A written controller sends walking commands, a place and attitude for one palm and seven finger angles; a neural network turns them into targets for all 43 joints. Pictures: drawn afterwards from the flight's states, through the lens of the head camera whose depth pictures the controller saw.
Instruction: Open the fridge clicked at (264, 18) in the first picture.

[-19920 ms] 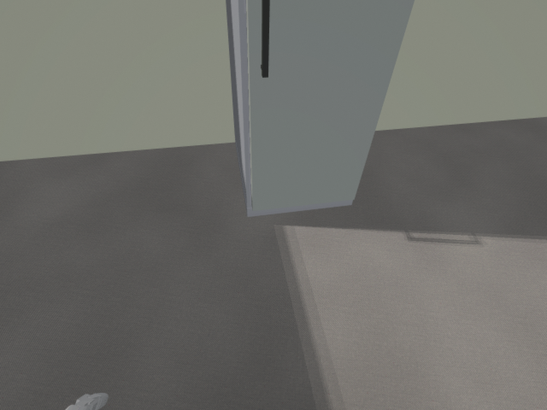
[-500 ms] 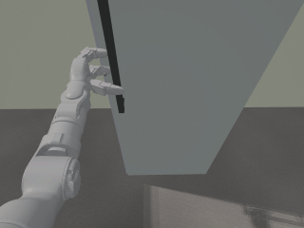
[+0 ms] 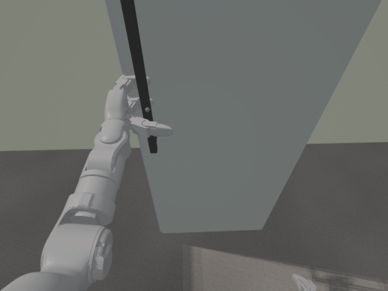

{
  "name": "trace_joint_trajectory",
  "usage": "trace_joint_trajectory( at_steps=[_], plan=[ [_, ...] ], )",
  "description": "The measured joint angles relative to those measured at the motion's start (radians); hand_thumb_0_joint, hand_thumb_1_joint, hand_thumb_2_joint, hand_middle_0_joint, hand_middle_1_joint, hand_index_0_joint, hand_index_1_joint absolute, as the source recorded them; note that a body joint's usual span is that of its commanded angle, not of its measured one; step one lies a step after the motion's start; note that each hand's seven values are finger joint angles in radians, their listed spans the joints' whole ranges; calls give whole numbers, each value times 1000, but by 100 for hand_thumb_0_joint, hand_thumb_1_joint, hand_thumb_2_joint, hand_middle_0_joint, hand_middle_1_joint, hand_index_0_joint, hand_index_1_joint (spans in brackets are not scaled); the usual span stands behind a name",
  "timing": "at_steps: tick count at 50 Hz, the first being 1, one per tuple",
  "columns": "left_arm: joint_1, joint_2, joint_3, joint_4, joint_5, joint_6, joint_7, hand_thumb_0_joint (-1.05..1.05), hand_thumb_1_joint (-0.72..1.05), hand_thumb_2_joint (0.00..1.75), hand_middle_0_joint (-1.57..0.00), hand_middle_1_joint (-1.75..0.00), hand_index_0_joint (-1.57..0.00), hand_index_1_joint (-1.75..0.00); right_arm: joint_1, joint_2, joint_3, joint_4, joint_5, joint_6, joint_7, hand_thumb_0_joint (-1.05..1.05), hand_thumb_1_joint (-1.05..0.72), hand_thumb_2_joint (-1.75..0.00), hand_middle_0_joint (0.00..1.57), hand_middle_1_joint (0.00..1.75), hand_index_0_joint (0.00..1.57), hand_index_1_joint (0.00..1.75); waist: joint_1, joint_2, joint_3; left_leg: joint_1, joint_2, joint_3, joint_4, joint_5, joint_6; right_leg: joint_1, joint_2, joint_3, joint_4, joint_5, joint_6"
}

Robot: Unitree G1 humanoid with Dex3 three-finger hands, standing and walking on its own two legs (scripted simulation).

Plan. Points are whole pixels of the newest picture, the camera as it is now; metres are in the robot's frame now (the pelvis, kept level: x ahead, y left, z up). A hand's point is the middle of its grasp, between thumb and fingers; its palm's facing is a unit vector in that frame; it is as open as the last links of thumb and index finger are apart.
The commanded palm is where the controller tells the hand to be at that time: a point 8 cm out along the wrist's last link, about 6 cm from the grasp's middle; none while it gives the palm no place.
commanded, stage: slide the fingers in behind the handle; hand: left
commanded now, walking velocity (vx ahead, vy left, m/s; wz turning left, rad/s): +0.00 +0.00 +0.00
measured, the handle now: (144, 87) +0.49 +0.13 +0.19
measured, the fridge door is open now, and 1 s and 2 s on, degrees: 0 0 0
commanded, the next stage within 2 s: grip the handle and tug to test in 1.22 s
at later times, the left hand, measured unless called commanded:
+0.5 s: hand (156, 111) +0.43 +0.10 +0.17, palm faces +0.10 -0.99 -0.02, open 14.0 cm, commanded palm +0.41 +0.14 +0.16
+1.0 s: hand (156, 110) +0.44 +0.09 +0.17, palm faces +0.09 -1.00 -0.01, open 14.0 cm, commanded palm +0.41 +0.14 +0.16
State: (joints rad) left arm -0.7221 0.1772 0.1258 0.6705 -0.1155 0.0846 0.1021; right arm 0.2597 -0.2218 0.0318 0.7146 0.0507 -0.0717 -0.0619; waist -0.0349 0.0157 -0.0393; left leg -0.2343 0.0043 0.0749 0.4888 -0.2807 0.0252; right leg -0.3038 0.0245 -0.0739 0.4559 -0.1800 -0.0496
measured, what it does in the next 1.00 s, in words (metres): stands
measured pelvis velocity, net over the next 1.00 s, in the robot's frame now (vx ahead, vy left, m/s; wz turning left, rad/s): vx -0.01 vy -0.01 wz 0.02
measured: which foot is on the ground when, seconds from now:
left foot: down 0.00-1.00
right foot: down 0.00-1.00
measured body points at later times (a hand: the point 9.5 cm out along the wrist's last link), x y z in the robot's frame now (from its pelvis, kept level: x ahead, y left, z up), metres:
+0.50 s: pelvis +0.00 -0.02 +0.00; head +0.00 -0.03 +0.45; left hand +0.42 +0.15 +0.17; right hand +0.13 -0.26 -0.11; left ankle -0.01 +0.10 -0.74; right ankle +0.04 -0.09 -0.74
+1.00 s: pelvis -0.01 -0.01 +0.00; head +0.00 -0.02 +0.45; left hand +0.43 +0.15 +0.17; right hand +0.11 -0.26 -0.11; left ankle -0.01 +0.10 -0.74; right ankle +0.04 -0.09 -0.74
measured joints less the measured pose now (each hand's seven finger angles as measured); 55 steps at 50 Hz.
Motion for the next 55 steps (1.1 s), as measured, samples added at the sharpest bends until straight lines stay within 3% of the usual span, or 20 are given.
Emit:
trace_joint_trajectory(
  at_steps=[8, 17, 36, 55],
  plan=[
    [34, -21, -25, -60, -19, 42, -9, -1, -50, 30, -30, -120, -30, -120, -9, -9, -6, -2, 5, 15, -6, 1, -90, -90, 20, 30, 20, 30, 15, 10, -4, 22, 4, -14, -16, 4, -9, 26, 4, -13, -15, -2, -8],
    [22, -15, -18, -55, -13, 60, 3, -1, -50, 30, -29, -120, -30, -120, -35, -6, 0, -6, 1, 25, -11, 1, -90, -90, 20, 30, 20, 30, 11, 6, 9, 25, 12, -21, -18, 7, -20, 29, 12, -20, -15, -3, -20],
    [-5, -9, -13, -18, -22, 39, 10, -1, -50, 30, -29, -120, -28, -120, -16, -15, -6, 15, 2, 21, -11, 1, -90, -90, 20, 30, 20, 30, 8, 11, 14, 3, 16, -30, -7, 13, -27, 11, 15, -29, -7, 0, -28],
    [-55, -21, -21, 62, -15, -6, 27, -1, -50, 30, -29, -120, -29, -120, -1, -8, -5, 20, -3, -3, 0, 1, -90, -90, 20, 30, 20, 30, -5, 3, 7, -25, 4, -18, 15, 6, -9, -17, 3, -16, 8, 3, -11]
  ],
)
